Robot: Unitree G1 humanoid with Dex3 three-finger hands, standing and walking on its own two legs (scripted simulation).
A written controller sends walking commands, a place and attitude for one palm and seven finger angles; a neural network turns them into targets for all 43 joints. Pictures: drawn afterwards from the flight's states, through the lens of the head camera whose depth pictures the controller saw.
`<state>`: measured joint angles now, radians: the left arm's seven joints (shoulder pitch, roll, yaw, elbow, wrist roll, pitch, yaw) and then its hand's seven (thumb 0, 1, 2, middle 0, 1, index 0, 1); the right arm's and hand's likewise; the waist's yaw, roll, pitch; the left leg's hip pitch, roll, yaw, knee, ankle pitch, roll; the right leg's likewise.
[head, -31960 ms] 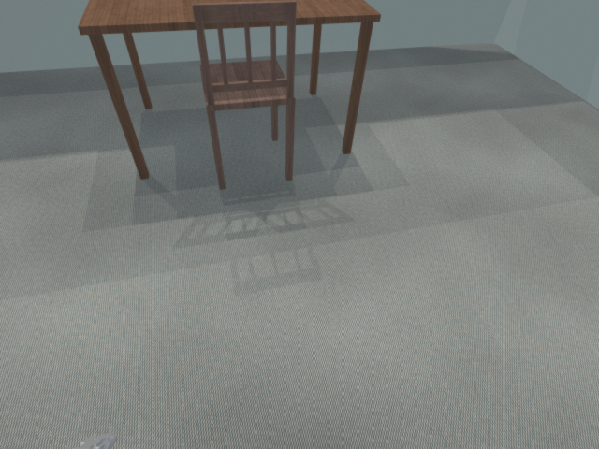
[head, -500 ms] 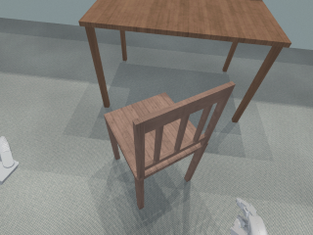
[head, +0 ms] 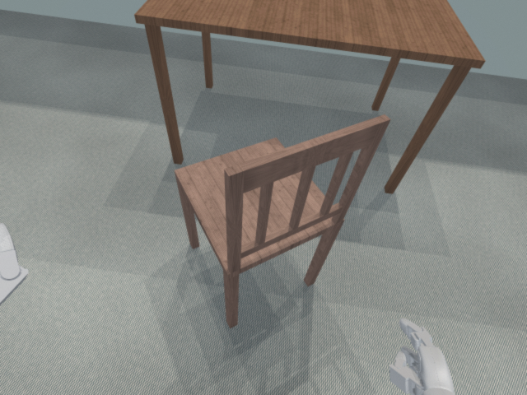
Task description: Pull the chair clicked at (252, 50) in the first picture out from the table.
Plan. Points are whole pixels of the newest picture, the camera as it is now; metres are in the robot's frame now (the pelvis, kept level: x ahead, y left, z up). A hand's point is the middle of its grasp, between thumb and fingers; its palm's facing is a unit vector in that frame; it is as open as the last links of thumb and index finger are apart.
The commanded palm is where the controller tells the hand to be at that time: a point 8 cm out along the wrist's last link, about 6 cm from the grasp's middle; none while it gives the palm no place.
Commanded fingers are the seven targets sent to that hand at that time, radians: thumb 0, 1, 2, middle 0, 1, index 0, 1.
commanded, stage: step back with the hand held close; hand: left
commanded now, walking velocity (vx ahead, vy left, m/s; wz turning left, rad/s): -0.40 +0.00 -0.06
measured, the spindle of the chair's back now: (300, 198) +0.54 -0.08 -0.10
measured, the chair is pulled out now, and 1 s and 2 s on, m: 0.54 0.54 0.54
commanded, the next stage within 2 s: stop stepping back and stand still in 0.22 s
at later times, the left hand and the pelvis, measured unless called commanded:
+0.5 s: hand out of the picture +0.10 +0.17 +0.16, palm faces +0.22 -0.78 -0.59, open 7.4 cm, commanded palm +0.06 +0.23 +0.19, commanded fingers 0.00 0.90 0.90 -0.20 -0.30 -0.20 -0.30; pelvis -0.11 -0.06 +0.02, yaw -6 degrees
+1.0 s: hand out of the picture +0.05 +0.22 +0.18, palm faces +0.48 -0.75 -0.45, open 7.4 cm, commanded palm +0.00 +0.25 +0.19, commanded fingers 0.00 0.90 0.90 -0.20 -0.30 -0.20 -0.30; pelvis -0.14 -0.05 +0.00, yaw -1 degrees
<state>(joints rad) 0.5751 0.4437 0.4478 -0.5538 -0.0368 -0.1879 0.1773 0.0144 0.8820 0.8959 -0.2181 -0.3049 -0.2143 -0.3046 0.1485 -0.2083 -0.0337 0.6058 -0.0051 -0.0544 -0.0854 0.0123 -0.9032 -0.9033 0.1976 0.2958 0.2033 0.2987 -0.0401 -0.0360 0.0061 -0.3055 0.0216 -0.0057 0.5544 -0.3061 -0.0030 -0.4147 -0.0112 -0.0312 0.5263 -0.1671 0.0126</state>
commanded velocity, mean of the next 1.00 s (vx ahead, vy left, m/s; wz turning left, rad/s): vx -0.01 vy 0.06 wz -0.01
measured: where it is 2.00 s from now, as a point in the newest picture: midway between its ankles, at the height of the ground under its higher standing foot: outside the picture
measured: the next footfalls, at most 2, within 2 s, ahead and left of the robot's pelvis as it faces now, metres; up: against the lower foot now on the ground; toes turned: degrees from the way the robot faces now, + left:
right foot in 0.34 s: -0.07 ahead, -0.13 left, +0.00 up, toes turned +0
left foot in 0.76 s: -0.16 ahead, +0.06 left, +0.00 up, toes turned +0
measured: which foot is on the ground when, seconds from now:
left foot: down 0.00-0.38, up 0.40-0.74, down 0.76-1.00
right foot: down 0.00-0.00, up 0.02-0.32, down 0.34-1.00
